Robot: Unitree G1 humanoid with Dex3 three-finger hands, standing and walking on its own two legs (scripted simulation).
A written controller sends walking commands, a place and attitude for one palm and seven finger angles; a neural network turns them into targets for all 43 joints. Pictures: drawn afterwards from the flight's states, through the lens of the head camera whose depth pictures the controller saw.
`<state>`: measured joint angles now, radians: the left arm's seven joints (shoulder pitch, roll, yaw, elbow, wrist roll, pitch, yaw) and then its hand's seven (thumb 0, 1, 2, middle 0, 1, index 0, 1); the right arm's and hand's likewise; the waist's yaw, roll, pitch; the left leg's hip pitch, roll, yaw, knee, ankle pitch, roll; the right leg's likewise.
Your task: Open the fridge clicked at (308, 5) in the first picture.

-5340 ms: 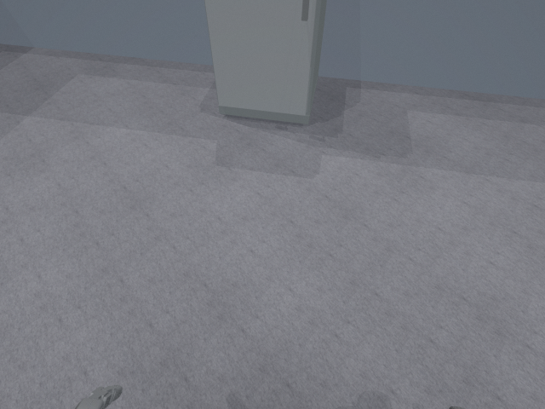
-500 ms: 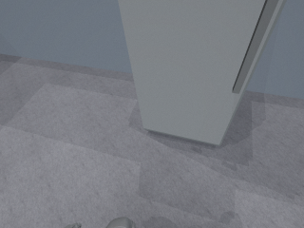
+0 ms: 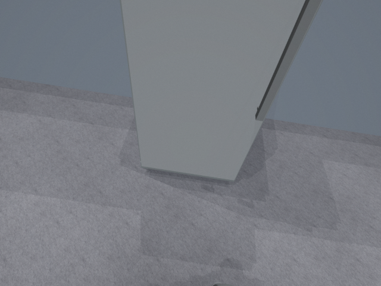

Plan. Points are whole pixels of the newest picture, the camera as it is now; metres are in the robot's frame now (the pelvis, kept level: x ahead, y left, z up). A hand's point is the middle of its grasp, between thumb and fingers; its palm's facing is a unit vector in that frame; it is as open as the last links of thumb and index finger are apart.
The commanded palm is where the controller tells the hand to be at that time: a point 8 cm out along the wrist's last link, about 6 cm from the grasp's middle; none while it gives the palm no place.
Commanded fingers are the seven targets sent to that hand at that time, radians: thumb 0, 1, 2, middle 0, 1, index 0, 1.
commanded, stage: take the last steps up to it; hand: right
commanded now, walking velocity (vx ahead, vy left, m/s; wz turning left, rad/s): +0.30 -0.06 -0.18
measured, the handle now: (285, 55) +0.74 -0.22 +0.13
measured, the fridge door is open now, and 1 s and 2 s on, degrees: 0 0 0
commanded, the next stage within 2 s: come to a stop and stand still in 1.04 s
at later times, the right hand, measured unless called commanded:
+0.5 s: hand out of the picture -0.07 -0.22 -0.18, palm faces +0.17 +0.97 -0.17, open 7.4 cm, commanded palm none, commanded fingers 0.00 -0.90 -0.90 0.20 0.30 0.20 0.30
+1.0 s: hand (268, 231) +0.30 -0.21 -0.16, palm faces +0.06 +0.98 -0.21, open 7.3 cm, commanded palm none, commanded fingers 0.00 -0.90 -0.90 0.20 0.30 0.20 0.30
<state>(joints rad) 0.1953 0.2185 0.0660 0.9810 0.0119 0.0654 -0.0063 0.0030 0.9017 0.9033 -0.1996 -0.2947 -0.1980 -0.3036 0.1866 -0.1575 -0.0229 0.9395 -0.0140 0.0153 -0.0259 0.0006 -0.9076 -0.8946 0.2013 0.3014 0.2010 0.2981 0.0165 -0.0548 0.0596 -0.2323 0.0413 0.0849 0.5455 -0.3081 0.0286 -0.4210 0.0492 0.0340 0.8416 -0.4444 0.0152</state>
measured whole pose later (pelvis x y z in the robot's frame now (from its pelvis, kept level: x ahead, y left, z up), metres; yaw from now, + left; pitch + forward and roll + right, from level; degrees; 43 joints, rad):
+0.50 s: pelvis +0.04 -0.05 +0.00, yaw -4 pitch -1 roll +0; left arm 0.18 0.16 0.03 1.01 0.02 -0.04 -0.01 0.00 0.90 0.90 -0.20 -0.29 -0.20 -0.30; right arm 0.44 -0.19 -0.04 1.15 -0.02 0.02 0.00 0.00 -0.91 -0.89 0.20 0.30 0.20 0.30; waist -0.06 0.04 0.03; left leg -0.27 0.09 0.10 0.79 -0.46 0.00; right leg -0.18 -0.03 -0.13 0.51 -0.30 -0.02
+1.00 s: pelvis +0.21 -0.02 -0.01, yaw -3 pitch -2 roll +0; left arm 0.36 0.15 0.04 1.15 0.01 -0.01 0.00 0.00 0.91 0.90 -0.20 -0.29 -0.20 -0.30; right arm 0.11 -0.16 -0.04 1.00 -0.01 -0.06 0.00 0.00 -0.91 -0.89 0.20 0.30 0.20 0.30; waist 0.04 -0.04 0.11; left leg -0.33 0.03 0.15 0.58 -0.23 0.06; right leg -0.32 -0.07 -0.05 1.15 -0.44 -0.01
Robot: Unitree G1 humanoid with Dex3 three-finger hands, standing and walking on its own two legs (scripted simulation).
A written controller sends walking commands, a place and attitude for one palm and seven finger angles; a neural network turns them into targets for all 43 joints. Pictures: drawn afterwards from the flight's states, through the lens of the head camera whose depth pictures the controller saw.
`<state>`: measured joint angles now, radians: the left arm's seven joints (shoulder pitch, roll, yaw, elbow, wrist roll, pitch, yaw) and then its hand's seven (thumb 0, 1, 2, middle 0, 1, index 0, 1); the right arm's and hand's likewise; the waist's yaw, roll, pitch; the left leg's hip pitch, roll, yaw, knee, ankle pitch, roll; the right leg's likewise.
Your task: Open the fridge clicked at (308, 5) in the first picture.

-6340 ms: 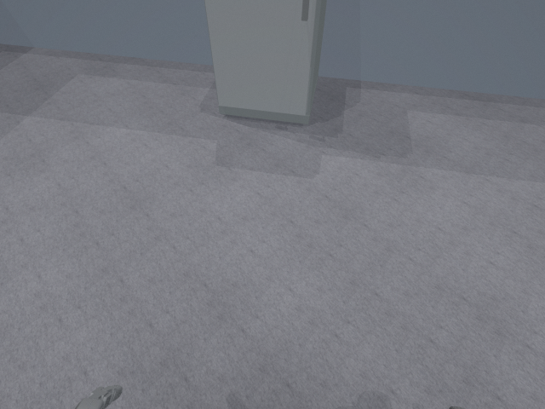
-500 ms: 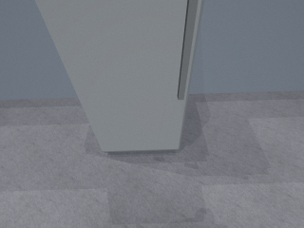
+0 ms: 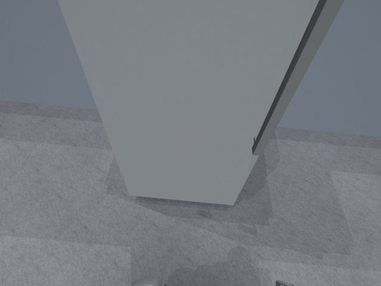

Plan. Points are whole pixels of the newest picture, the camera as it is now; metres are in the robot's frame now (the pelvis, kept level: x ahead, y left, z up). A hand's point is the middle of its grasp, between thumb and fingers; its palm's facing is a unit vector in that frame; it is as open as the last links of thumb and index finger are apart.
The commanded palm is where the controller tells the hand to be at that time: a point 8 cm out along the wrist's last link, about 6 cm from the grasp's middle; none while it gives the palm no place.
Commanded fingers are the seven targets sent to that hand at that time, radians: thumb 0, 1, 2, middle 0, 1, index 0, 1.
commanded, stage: take the last steps up to it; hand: right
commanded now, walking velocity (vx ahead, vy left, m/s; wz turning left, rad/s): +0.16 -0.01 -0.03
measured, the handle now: (285, 84) +0.54 -0.17 +0.13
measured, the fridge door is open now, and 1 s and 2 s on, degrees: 0 0 0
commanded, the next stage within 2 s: come to a stop and stand still in 0.04 s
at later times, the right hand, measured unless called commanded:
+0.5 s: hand out of the picture +0.09 -0.21 -0.17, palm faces +0.03 +0.98 -0.20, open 7.3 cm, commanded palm none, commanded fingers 0.00 -0.90 -0.90 0.20 0.30 0.20 0.30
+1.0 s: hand out of the picture +0.03 -0.15 -0.14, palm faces +0.05 +0.97 -0.23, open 7.3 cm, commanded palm none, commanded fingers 0.00 -0.90 -0.90 0.20 0.30 0.20 0.30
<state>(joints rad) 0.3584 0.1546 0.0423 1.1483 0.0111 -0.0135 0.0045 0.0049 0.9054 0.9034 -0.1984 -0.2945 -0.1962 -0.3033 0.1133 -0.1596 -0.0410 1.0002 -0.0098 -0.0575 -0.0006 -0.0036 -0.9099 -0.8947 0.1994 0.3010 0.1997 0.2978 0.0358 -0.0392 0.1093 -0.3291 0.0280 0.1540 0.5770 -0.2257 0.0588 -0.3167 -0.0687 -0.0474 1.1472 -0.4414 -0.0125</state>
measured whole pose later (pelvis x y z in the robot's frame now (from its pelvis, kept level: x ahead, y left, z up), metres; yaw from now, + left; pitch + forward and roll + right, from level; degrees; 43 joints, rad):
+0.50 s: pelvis +0.07 -0.03 +0.01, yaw +2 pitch -1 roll +1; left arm 0.08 0.13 0.03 1.01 0.01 0.01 0.04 -0.01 0.92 0.90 -0.20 -0.29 -0.20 -0.30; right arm 0.22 -0.18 -0.04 1.06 -0.01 0.05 -0.03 0.00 -0.91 -0.89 0.20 0.30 0.20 0.30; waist -0.03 0.01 0.12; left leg -0.34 0.02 0.03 0.91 -0.53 -0.03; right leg -0.28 -0.06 -0.12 0.46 -0.15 -0.03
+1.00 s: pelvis +0.03 +0.02 +0.02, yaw +1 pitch +1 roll -2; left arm 0.29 0.23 0.06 1.08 0.02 0.05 -0.01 0.00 0.91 0.90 -0.20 -0.29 -0.19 -0.30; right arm 0.30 -0.14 -0.03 1.03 -0.02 -0.01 -0.02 0.01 -0.92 -0.89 0.21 0.30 0.21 0.30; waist -0.03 -0.02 0.03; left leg -0.21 0.05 0.06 0.40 -0.21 0.01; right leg -0.32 -0.03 -0.04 0.78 -0.37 0.05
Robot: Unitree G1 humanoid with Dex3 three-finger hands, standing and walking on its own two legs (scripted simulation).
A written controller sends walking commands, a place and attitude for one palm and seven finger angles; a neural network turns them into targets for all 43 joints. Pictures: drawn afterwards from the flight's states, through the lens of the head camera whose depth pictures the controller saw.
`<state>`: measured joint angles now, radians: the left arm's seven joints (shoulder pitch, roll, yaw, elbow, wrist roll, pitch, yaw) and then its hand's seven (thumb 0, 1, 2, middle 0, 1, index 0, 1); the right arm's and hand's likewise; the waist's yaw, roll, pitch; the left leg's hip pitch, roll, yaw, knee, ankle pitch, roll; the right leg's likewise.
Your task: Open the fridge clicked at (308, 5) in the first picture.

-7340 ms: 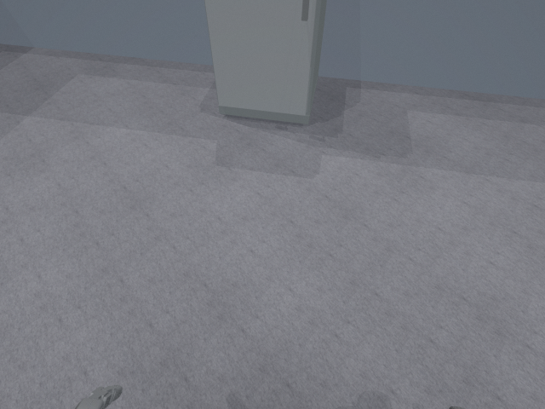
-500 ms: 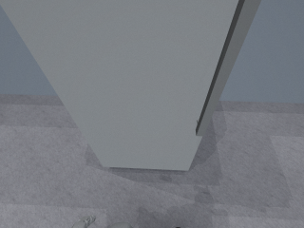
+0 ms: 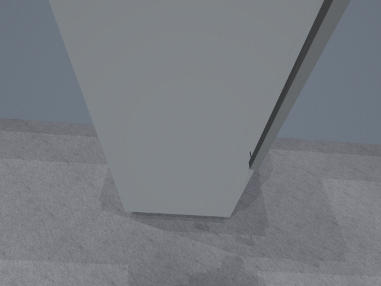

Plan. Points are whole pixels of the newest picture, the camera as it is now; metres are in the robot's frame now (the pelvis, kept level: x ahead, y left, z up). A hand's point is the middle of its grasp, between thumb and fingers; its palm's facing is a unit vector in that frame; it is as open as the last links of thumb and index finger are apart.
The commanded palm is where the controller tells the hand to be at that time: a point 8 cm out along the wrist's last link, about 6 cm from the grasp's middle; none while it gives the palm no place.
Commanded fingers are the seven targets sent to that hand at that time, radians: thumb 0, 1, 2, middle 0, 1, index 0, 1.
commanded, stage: come to a stop and stand still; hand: right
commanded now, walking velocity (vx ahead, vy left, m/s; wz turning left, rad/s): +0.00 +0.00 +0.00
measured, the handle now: (280, 103) +0.51 -0.20 +0.11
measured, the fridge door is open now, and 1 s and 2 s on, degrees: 0 0 0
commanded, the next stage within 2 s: look again from close up in 0.64 s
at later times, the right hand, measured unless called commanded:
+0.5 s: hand out of the picture +0.02 -0.23 -0.19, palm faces +0.03 +0.98 -0.18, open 7.3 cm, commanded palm none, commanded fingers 0.00 -0.90 -0.90 0.20 0.30 0.20 0.30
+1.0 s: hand out of the picture +0.02 -0.23 -0.18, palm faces +0.02 +0.96 -0.26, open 7.4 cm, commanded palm none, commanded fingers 0.00 -0.90 -0.90 0.20 0.30 0.20 0.30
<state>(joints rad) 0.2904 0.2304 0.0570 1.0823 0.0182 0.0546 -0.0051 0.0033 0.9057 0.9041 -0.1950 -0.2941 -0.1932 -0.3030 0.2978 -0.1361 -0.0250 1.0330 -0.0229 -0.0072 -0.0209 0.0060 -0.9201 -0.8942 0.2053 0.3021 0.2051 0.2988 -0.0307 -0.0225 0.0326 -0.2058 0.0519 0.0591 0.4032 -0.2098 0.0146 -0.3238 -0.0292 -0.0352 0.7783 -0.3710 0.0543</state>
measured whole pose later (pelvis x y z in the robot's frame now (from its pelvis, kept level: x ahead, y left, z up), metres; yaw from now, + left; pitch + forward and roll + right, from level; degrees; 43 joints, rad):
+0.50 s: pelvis +0.00 -0.06 -0.01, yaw +1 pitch -2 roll +0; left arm 0.23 0.16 0.01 1.11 0.00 -0.02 0.03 0.00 0.94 0.90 -0.20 -0.29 -0.20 -0.30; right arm 0.22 -0.17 0.00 1.14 -0.01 0.02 -0.03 0.00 -0.91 -0.89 0.20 0.30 0.20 0.30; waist -0.02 0.03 0.04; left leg -0.15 0.10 0.03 0.41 -0.22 -0.07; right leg -0.10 0.01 -0.07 0.41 -0.28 -0.03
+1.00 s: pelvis -0.03 -0.02 -0.02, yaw +0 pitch -4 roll +0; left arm 0.26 0.23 0.04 1.00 0.01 0.00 0.02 0.00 0.90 0.90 -0.20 -0.29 -0.20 -0.30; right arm 0.27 -0.23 0.00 0.99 -0.01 0.00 -0.03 0.00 -0.91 -0.89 0.20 0.30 0.20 0.30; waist 0.01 0.00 0.00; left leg -0.24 0.06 0.06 0.56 -0.25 -0.02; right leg -0.19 -0.04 -0.04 0.57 -0.31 0.01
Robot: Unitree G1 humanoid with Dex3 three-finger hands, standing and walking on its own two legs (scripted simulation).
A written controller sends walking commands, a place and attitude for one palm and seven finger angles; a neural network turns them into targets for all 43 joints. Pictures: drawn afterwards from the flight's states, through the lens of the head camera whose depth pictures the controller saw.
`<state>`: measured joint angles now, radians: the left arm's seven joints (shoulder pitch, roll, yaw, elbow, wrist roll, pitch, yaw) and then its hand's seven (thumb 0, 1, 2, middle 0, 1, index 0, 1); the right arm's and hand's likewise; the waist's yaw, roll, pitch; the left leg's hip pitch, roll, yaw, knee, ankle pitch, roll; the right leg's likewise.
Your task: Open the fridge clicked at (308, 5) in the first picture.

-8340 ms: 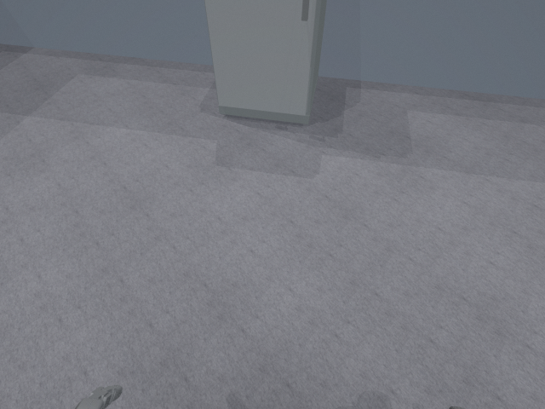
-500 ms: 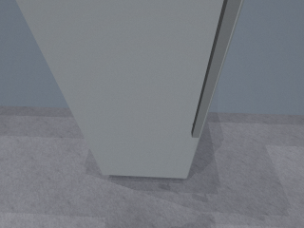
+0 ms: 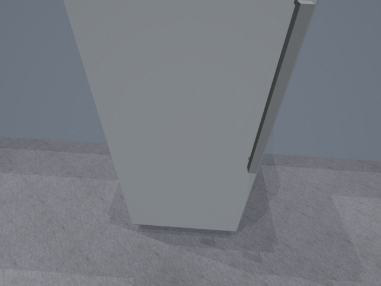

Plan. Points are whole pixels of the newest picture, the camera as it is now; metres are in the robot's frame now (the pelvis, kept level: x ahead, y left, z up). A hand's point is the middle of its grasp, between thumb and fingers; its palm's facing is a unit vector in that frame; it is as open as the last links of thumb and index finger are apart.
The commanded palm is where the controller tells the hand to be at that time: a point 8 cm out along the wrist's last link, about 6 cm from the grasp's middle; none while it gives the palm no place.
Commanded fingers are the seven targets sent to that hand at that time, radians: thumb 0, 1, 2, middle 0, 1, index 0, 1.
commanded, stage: look again from close up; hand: right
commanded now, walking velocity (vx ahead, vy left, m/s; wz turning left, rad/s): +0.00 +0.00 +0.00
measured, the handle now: (269, 105) +0.55 -0.17 +0.13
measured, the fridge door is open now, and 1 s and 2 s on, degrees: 0 0 0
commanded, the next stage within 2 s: none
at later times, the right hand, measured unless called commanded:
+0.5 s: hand out of the picture -0.02 -0.26 -0.16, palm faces +0.01 +0.96 -0.28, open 7.4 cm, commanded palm none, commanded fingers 0.00 -0.90 -0.90 0.20 0.30 0.20 0.30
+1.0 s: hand out of the picture +0.01 -0.26 -0.16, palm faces +0.02 +0.95 -0.30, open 7.4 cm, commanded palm none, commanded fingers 0.00 -0.90 -0.90 0.20 0.30 0.20 0.30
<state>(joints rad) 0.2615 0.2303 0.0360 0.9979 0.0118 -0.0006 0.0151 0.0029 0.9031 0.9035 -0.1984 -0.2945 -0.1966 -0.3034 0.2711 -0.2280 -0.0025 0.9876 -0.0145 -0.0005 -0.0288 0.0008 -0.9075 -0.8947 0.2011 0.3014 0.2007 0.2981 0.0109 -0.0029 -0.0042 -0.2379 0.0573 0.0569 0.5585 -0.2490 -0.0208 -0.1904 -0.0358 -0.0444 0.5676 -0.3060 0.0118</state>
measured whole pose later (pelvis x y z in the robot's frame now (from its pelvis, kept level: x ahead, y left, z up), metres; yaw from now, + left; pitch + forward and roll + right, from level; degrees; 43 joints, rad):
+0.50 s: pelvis -0.05 -0.03 +0.01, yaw -2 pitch -2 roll +1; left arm 0.28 0.28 0.03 1.05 0.02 0.02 0.00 0.00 0.90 0.90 -0.20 -0.29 -0.20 -0.30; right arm 0.26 -0.31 -0.03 1.02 -0.02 0.02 0.00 0.00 -0.91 -0.89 0.20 0.30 0.20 0.30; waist 0.01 0.01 0.04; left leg -0.30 0.06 0.04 0.49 -0.26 -0.02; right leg -0.29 -0.01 -0.02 0.53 -0.22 -0.03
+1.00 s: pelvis -0.01 -0.03 +0.01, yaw -3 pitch -1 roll +0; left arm 0.16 0.29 0.02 1.05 0.01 0.00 -0.02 0.00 0.90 0.90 -0.20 -0.29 -0.20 -0.30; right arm 0.23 -0.30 0.00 1.05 -0.02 0.00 -0.01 0.00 -0.91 -0.89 0.20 0.30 0.20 0.30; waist -0.01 0.01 0.05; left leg -0.24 0.07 0.00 0.43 -0.17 -0.05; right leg -0.22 0.03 -0.02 0.45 -0.22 -0.04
